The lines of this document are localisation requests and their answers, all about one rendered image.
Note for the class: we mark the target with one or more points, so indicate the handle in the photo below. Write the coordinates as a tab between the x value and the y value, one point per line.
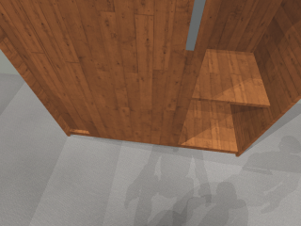
197	12

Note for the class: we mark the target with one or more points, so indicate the wardrobe door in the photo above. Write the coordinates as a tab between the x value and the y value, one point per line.
124	63
20	34

